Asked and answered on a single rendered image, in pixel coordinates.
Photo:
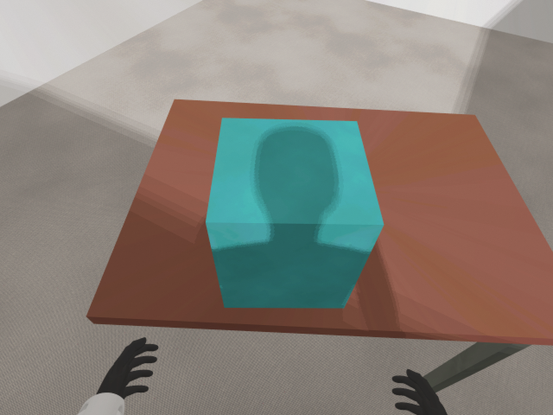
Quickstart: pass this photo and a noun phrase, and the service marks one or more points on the table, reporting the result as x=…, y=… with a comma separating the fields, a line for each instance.
x=459, y=258

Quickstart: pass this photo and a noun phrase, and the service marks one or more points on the carton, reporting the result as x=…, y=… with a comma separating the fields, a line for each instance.
x=293, y=214

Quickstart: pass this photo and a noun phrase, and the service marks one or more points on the left robot forearm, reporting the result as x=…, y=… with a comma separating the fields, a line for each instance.
x=103, y=404

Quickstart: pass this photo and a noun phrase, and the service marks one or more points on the left robot hand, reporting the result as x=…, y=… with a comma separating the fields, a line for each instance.
x=120, y=374

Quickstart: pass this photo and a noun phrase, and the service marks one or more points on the right robot hand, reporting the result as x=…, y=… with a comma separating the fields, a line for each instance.
x=429, y=403

